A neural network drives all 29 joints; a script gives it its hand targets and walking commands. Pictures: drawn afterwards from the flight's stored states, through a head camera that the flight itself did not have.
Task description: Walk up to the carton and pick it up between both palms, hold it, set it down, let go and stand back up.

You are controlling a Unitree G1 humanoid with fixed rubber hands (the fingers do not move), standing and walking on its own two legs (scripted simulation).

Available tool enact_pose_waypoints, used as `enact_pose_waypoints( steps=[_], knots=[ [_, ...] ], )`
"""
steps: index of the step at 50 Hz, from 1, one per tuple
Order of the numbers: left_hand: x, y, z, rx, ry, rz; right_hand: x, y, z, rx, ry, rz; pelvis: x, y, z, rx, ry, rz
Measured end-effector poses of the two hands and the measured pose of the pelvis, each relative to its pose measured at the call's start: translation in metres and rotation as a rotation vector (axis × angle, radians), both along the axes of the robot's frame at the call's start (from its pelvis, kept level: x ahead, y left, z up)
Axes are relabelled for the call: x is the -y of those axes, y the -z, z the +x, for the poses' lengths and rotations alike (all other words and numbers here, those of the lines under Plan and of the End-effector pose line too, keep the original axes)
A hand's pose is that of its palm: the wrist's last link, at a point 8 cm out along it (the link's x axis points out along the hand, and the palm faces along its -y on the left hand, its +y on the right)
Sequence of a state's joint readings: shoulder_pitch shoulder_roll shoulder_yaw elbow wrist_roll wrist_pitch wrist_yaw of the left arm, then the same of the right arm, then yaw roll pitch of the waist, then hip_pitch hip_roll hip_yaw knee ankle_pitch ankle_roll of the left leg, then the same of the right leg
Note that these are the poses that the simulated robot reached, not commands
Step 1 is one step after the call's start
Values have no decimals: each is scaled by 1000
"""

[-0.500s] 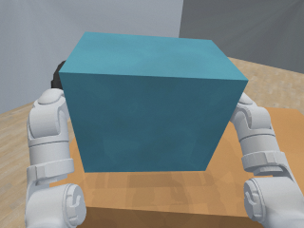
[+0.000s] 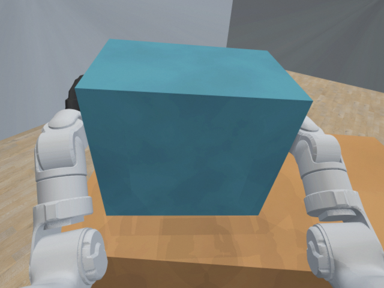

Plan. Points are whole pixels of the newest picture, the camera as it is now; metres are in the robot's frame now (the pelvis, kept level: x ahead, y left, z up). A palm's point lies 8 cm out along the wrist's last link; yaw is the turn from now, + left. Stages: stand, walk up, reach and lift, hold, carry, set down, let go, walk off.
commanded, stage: hold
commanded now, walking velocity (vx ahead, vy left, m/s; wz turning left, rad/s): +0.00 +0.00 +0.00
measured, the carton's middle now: (187, 132) +0.36 -0.01 +0.23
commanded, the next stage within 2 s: set down in 0.12 s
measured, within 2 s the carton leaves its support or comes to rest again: neither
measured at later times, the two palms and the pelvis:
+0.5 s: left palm (88, 107) +0.38 +0.17 +0.27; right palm (295, 124) +0.35 -0.23 +0.25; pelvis +0.00 +0.00 +0.00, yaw +0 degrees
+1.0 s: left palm (102, 131) +0.39 +0.16 +0.21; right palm (289, 149) +0.35 -0.24 +0.19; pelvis +0.02 +0.00 +0.00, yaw +1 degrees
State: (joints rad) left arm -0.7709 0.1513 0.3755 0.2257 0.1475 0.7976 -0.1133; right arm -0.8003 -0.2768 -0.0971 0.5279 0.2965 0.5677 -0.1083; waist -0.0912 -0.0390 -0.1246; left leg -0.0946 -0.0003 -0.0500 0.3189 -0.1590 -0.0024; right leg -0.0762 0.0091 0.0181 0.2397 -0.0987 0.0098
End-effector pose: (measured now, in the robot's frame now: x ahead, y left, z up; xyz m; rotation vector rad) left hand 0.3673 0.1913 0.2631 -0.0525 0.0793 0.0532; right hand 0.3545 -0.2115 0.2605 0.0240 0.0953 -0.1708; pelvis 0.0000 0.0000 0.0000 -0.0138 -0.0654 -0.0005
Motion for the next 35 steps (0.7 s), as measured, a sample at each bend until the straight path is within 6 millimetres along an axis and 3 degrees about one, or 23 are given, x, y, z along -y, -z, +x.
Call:
enact_pose_waypoints(
  steps=[11, 20, 25, 31, 35],
  knots=[
    [0, -7, -4, 20, -11, 4, 0, -4, 0, 19, -10, -1, 0, 0, 1, 5, -9, 0],
    [12, -21, 2, 118, 33, -9, 12, -13, -8, 120, 16, 1, 3, 0, 2, 44, -12, 6],
    [16, -11, 9, 115, 47, 29, 17, 9, -3, 123, 20, -15, 3, 0, 2, 67, -9, 10],
    [17, 17, 18, 101, 50, 68, 16, 53, 3, 112, 22, -32, 4, 0, 5, 65, -19, 10],
    [19, 33, 22, 108, 58, 80, 17, 72, 3, 123, 38, -38, 4, 0, 9, 61, -30, 6]
  ],
)
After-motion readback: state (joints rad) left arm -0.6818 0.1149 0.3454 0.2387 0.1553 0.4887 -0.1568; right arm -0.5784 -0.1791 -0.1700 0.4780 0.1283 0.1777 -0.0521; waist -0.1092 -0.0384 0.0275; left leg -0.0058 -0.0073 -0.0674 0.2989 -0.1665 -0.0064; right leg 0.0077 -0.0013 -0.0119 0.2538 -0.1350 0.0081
